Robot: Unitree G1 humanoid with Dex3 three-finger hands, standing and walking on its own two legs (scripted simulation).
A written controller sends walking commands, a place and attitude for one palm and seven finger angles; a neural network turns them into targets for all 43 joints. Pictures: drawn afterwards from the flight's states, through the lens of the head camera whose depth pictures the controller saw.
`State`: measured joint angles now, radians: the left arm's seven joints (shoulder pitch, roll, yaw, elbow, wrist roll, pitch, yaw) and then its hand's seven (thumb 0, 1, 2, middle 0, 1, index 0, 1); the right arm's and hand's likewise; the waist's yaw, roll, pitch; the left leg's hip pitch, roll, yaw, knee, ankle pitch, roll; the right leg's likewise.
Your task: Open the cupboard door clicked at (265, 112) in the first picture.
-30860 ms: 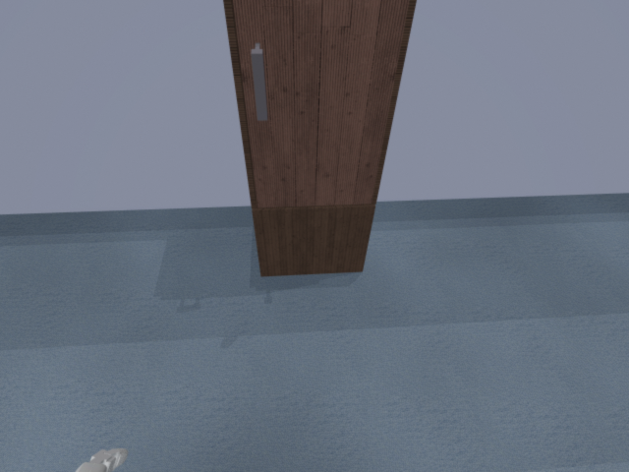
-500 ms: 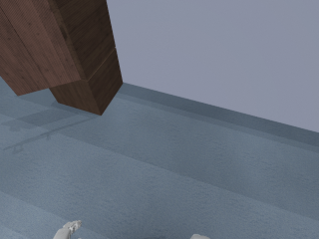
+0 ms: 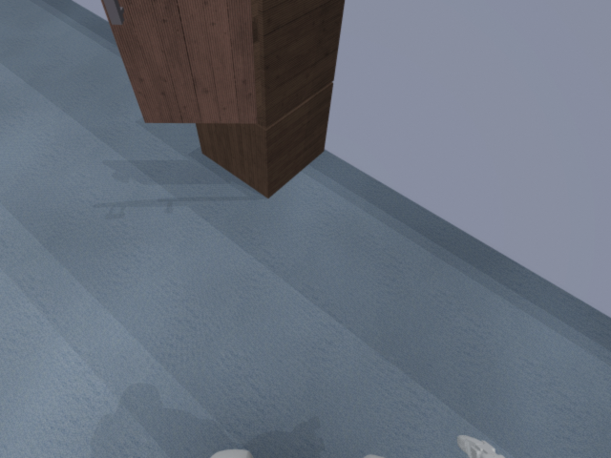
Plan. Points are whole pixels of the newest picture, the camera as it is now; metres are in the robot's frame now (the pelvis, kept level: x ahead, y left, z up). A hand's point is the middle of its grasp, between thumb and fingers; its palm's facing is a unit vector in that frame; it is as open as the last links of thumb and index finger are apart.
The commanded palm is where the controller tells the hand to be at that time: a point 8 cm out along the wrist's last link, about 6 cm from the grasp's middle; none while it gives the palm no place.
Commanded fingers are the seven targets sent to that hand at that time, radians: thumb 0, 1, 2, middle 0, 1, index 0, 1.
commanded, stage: turn to face it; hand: left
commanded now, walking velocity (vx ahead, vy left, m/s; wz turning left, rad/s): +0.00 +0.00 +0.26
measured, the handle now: out of the picture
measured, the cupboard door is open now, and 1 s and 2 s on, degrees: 43 43 43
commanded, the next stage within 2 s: take the last steps up to it in 0.10 s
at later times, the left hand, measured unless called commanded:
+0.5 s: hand out of the picture +0.02 +0.16 -0.14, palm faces +0.20 -0.96 -0.22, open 7.4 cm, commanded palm none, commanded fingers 0.00 0.90 0.90 -0.20 -0.30 -0.20 -0.30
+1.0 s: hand (99, 416) +0.17 +0.31 -0.15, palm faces +0.26 -0.95 -0.19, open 7.4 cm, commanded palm none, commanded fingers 0.00 0.90 0.90 -0.20 -0.30 -0.20 -0.30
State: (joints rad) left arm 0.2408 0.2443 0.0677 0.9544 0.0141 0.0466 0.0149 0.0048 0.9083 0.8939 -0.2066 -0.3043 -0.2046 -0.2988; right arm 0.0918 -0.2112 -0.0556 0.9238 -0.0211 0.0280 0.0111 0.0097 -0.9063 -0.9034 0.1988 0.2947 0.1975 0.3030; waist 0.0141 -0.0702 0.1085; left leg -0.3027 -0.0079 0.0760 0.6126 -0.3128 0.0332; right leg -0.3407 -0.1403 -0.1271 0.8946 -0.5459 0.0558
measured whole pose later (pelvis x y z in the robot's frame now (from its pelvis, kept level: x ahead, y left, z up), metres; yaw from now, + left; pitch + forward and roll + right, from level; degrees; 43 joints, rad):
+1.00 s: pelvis +0.17 +0.12 +0.02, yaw +11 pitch +0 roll +1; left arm 0.22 0.19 0.07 1.04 0.03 -0.01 -0.01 0.01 0.91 0.89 -0.20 -0.30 -0.20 -0.30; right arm 0.23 -0.17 -0.04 1.01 -0.02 -0.07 -0.02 -0.01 -0.94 -0.90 0.20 0.30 0.20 0.30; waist 0.02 -0.04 0.05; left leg -0.15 -0.04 0.18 0.37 -0.23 0.08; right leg -0.56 -0.12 -0.08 1.12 -0.28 0.01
